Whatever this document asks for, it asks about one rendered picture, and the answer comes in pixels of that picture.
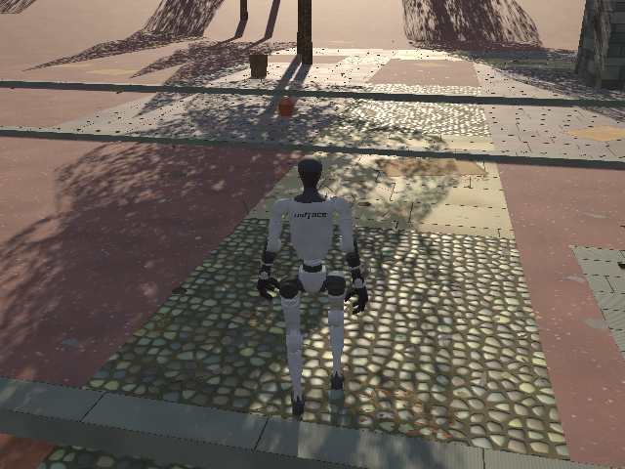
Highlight robot left upper arm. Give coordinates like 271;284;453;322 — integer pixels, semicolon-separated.
266;198;290;253

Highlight right robot forearm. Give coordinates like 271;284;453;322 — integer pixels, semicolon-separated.
346;239;366;288

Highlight robot left foot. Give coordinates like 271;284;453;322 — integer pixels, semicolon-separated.
291;389;306;415

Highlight right robot shin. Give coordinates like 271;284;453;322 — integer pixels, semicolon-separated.
330;311;344;377

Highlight left robot forearm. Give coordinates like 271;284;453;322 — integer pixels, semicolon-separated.
259;238;276;279

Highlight robot right upper arm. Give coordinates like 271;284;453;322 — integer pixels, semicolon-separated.
331;196;354;253

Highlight robot right hand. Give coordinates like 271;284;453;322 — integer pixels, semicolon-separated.
345;286;368;314

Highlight robot left hand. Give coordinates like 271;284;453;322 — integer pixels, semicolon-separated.
257;277;279;300

